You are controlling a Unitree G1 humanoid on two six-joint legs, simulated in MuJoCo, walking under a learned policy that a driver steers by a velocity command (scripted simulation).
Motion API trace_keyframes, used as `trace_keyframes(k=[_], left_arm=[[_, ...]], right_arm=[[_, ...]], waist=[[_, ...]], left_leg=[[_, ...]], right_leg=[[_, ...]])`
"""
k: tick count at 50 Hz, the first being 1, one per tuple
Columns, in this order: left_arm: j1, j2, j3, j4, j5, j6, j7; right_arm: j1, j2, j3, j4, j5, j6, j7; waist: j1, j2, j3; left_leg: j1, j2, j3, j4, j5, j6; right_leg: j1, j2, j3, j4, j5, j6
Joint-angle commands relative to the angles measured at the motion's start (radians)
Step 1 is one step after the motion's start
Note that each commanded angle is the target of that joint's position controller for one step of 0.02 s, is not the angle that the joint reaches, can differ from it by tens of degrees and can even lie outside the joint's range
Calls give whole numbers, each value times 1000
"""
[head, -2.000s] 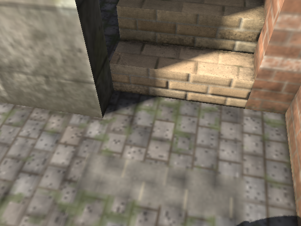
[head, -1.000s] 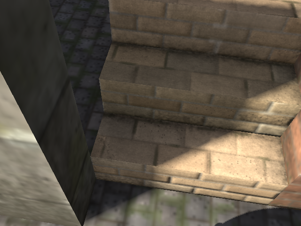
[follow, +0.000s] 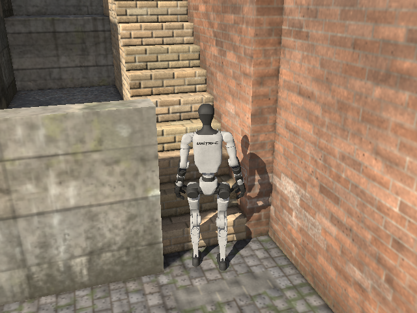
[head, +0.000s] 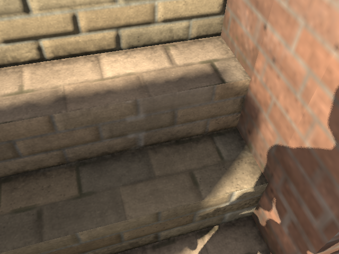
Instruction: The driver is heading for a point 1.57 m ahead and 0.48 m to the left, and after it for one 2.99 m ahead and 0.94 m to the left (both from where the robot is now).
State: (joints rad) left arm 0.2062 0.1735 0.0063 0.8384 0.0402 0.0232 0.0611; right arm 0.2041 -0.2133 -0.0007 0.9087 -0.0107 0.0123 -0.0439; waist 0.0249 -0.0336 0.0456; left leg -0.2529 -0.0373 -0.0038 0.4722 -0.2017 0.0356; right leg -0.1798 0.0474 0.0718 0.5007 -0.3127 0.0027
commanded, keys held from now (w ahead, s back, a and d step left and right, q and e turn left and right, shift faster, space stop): q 0.74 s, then no key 0.26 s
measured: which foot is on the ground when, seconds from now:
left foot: down 0.00-0.42, up 0.44-0.92, down 0.94-1.00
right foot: down 0.00-0.00, up 0.02-0.40, down 0.42-0.94, up 0.96-1.00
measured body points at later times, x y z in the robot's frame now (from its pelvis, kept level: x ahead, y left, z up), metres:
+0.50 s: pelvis -0.06 -0.10 -0.01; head -0.04 -0.11 +0.44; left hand -0.08 +0.18 -0.12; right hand +0.18 -0.34 -0.11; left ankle -0.03 +0.07 -0.67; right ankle -0.04 -0.21 -0.74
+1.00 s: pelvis -0.13 -0.11 +0.00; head -0.12 -0.09 +0.45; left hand -0.20 +0.18 -0.12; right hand +0.17 -0.22 -0.08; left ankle -0.20 -0.02 -0.74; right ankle -0.04 -0.21 -0.72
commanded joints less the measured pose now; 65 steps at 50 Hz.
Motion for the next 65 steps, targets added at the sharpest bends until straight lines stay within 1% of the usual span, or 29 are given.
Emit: trace_keyframes(k=[1, 2, 5, 6, 9, 12, 17, 20, 21, 22, 23, 25, 27, 30, 35, 37, 41, 43, 46, 47, 48, 49, 50, 51, 55, 60, 62, 64, 65], left_arm=[[-29, 143, 36, -68, 14, 35, 39], [72, 122, 38, -25, -14, 28, 23], [83, 72, 27, -3, -15, 9, 21], [-21, 105, 34, -43, 13, -6, 16], [-24, 109, 34, -45, -15, -30, -3], [-1, 133, 39, -26, -35, -36, -4], [28, 120, 25, -45, -21, -33, -9], [177, 171, 48, 14, -42, -50, -11], [253, 199, 60, 42, -34, -52, -10], [268, 321, 87, 29, 4, -48, -4], [135, 330, 74, -44, 86, -58, -8], [-96, 253, 57, -126, 43, -61, 4], [-105, 242, 49, -150, 3, -58, 24], [40, 198, 19, -140, 3, -40, 49], [133, 242, 53, -143, -13, -22, 55], [103, 262, 75, -169, -15, -39, 40], [83, 252, 80, -208, -17, -35, 18], [78, 286, 96, -201, -25, -43, -4], [82, 257, 84, -180, -49, -51, -23], [109, 226, 72, -165, -43, -61, -33], [110, 151, 45, -193, -1, -76, -49], [80, 180, 53, -224, -1, -85, -44], [18, 256, 77, -230, -17, -77, -31], [9, 256, 84, -222, -25, -67, -24], [102, 216, 82, -175, -13, -48, -6], [18, 158, 51, -197, -27, -65, -22], [70, 160, 51, -175, -23, -74, -27], [85, 268, 66, -173, -1, -87, -25], [31, 263, 68, -158, -20, -89, -33]], right_arm=[[-149, -188, -55, -121, -2, -26, 27], [-50, -169, -48, -88, 4, -21, 5], [-61, -162, -50, -90, -1, -11, -16], [-62, -193, -73, -113, -3, -2, -18], [-62, -175, -90, -146, -8, 23, -38], [-38, -220, -118, -156, 0, 33, -54], [-118, -250, -143, -210, 5, 67, -63], [-168, -218, -137, -255, 16, 71, -43], [-163, -191, -130, -260, 17, 64, -35], [-137, -83, -111, -280, 4, 55, -22], [-169, -151, -127, -297, -2, 25, -12], [-45, -245, -151, -239, -7, 22, -2], [-36, -222, -143, -216, -21, 31, -10], [-111, -198, -130, -281, -6, 22, -10], [-120, -183, -114, -337, 27, 24, 11], [-120, -189, -110, -361, 20, 34, 19], [-148, -119, -68, -385, 16, 35, 15], [-124, -138, -73, -379, 23, 17, 18], [-17, -158, -82, -326, 21, 16, 23], [30, -183, -88, -315, 19, 23, 19], [54, -242, -94, -327, 11, 32, 8], [-10, -257, -91, -347, -2, 39, 12], [-63, -214, -82, -370, -10, 25, 24], [-124, -184, -70, -367, -9, 8, 26], [-180, -148, -55, -353, 3, -17, 25], [-137, -129, -49, -336, -4, 2, 22], [-157, -110, -39, -327, 7, -3, 22], [-59, -99, -38, -303, -2, -24, 27], [-52, -131, -52, -305, -4, -27, 26]], waist=[[18, 230, -48], [18, 167, -109], [12, 147, -116], [-23, 229, -125], [-44, 174, -156], [-53, 96, -159], [-8, 139, -123], [34, 209, -121], [64, 140, -113], [41, -192, -117], [43, -283, -107], [-82, -62, -5], [-66, 30, -8], [-7, -42, -30], [25, -91, -56], [22, -148, -44], [44, -105, -60], [46, -122, -76], [-11, -88, -106], [-26, -48, -129], [4, 207, -192], [-3, 327, -168], [-30, 231, -130], [-6, 202, -89], [35, 157, -76], [-31, 121, -79], [19, 105, -67], [-31, -66, -79], [-65, -162, -81]], left_leg=[[47, 230, -340, -140, 250, 88], [56, 260, -376, -157, 272, 98], [78, 274, -401, -100, 381, 127], [101, 244, -406, -108, 286, 158], [159, 288, -517, -105, 356, 245], [137, 327, -572, -108, 429, 292], [-75, 183, -467, -146, 114, 155], [-143, 115, -451, -138, -140, 81], [-270, 38, -384, -12, -257, 46], [-530, -145, -143, 450, -375, -44], [-578, -86, -219, 785, -482, -92], [-497, -38, -220, 970, -264, -72], [-453, -41, -179, 1007, -101, -93], [-479, -40, -136, 924, 19, -161], [-487, 6, -131, 650, -79, -173], [-438, 60, -81, 596, -105, -169], [-258, 83, -8, 414, -229, -115], [-151, 60, 33, 270, -234, -91], [97, 10, 75, -75, 27, -17], [227, 50, 8, -126, 123, 16], [391, 258, -243, -83, 463, 88], [243, 367, -334, -128, 362, 272], [131, 347, -316, -186, 177, 300], [85, 300, -260, -203, 122, 260], [59, 229, -142, -154, 364, 214], [113, 225, -189, -125, 222, 206], [67, 199, -189, -103, 157, 163], [-12, 77, -105, -38, 32, 51], [47, 51, -72, -83, 1, 15]], right_leg=[[-61, -63, 17, 6, -17, 78], [-12, -33, -46, 18, -45, 43], [-25, -38, -65, -1, 2, 22], [-84, -61, -29, 55, 0, 83], [-215, -31, -4, 262, -227, 144], [-294, -23, 28, 503, -333, 184], [-166, -14, -24, 320, -197, 149], [-17, 12, -72, -15, -12, 85], [110, -30, -41, -138, -3, 64], [184, -352, 333, -255, -68, -70], [-75, -560, 629, -362, -135, -249], [-188, -385, 301, -298, -109, -155], [-171, -280, 111, -240, 82, -103], [-50, -252, 16, -233, 217, -159], [155, -347, 77, -277, 102, -211], [133, -364, 44, -291, 89, -229], [49, -354, -13, -270, 122, -245], [23, -340, -39, -245, 136, -231], [-46, -308, -74, -149, 245, -148], [-124, -281, -109, -92, 210, -79], [-307, -190, -211, 151, -88, 19], [-391, -126, -159, 305, -286, 80], [-366, -133, -82, 451, -259, 92], [-374, -132, -47, 521, -197, 95], [-314, -132, -26, 557, -63, 131], [-200, -135, -50, 223, -73, 98], [-63, -120, -65, -27, 103, 69], [90, -203, 37, -55, 502, 27], [-4, -178, 17, -31, 364, -17]])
